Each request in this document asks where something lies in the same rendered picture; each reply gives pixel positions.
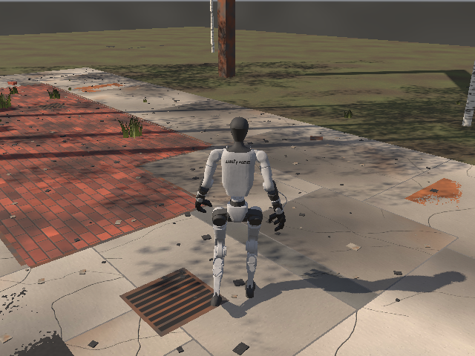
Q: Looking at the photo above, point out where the robot right upper arm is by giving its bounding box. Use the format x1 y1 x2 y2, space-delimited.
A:
254 150 275 192

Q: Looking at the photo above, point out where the robot right hand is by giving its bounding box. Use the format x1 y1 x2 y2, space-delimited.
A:
269 212 286 231

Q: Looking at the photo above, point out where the right robot shin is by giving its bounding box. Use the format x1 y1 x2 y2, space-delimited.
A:
246 241 258 289

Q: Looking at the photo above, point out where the robot left forearm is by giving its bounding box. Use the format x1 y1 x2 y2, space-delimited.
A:
196 177 209 202

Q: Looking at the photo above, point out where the robot left upper arm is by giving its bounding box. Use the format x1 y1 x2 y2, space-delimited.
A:
201 149 223 188

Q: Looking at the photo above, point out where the robot left hand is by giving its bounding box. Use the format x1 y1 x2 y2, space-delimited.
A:
195 200 212 213

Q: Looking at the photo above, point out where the robot right forearm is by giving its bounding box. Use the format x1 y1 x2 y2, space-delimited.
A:
267 180 284 214

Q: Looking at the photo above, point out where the humanoid robot torso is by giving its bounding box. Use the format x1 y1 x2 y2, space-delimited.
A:
221 146 256 223

